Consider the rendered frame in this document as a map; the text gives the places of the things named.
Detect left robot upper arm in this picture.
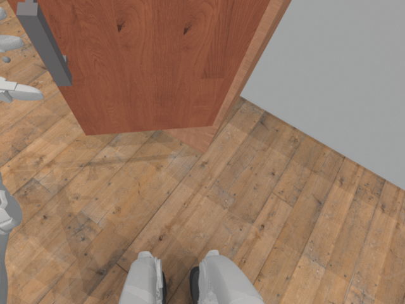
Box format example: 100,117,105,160
0,181,23,304

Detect right robot shin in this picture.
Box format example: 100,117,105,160
197,250,219,304

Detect robot left thigh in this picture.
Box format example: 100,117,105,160
118,256,163,304

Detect cupboard door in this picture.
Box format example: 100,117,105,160
7,0,270,136

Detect left robot hand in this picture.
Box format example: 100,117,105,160
0,7,44,103

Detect handle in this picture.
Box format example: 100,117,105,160
16,0,72,87

